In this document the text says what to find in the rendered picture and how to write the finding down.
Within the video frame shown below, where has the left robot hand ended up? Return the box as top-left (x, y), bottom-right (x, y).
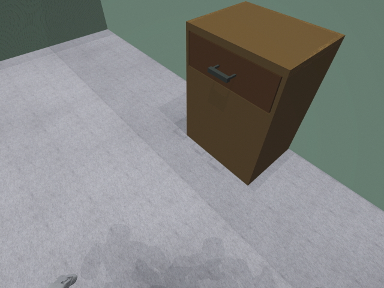
top-left (46, 274), bottom-right (77, 288)

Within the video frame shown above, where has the handle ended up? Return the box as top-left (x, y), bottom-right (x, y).
top-left (208, 65), bottom-right (236, 83)

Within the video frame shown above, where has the cabinet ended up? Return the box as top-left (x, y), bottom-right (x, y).
top-left (186, 1), bottom-right (345, 185)

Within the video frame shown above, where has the drawer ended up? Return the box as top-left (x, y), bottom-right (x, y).
top-left (189, 31), bottom-right (282, 113)

